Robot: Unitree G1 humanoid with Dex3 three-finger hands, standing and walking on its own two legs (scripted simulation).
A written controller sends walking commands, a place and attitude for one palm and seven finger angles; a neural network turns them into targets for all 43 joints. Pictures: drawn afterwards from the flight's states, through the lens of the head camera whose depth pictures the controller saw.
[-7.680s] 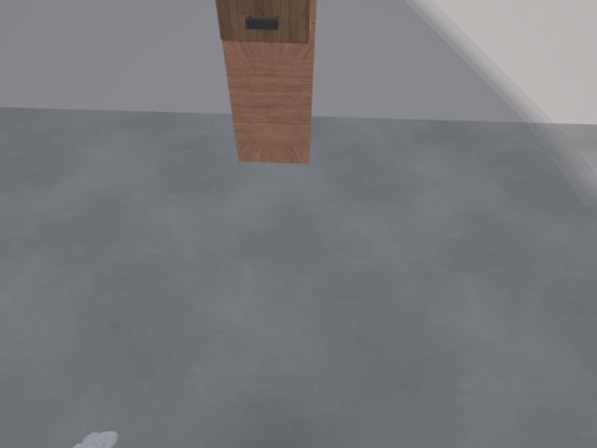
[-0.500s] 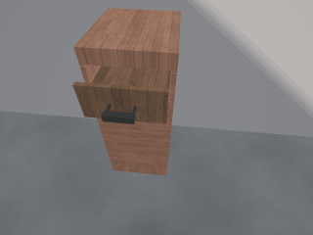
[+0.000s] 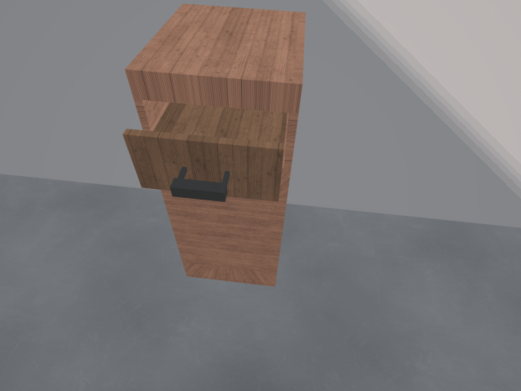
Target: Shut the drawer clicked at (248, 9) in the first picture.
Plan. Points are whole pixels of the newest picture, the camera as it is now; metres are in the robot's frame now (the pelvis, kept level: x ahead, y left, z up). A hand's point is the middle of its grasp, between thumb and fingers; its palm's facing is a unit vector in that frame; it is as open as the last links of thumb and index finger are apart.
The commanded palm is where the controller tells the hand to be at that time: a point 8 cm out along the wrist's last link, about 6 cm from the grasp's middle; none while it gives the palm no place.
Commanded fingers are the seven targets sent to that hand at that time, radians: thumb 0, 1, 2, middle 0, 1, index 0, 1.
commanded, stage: look again from close up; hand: left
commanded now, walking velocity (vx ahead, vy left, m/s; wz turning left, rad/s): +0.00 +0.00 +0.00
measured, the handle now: (202, 181) +0.52 +0.16 -0.01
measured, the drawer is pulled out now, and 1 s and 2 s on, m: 0.13 0.13 0.13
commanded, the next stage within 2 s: shuffle to correct the standing spot in 0.56 s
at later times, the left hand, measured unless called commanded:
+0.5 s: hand out of the picture -0.02 +0.15 -0.18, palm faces +0.05 -0.99 -0.15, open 7.4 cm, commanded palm none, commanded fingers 0.00 0.90 0.90 -0.20 -0.30 -0.20 -0.30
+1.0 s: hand out of the picture +0.01 +0.17 -0.18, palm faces +0.02 -0.98 -0.20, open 7.4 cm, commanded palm none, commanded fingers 0.00 0.90 0.90 -0.20 -0.30 -0.20 -0.30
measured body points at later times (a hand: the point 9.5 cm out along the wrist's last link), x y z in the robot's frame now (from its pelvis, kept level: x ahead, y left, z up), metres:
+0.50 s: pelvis +0.00 +0.00 +0.00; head +0.00 +0.00 +0.45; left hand -0.02 +0.20 -0.16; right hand -0.02 -0.20 -0.16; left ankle +0.01 +0.11 -0.74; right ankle +0.03 -0.13 -0.74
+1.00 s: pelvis +0.02 +0.01 -0.01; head +0.03 +0.00 +0.44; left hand +0.01 +0.23 -0.17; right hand +0.02 -0.21 -0.17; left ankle +0.01 +0.11 -0.74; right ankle +0.03 -0.13 -0.74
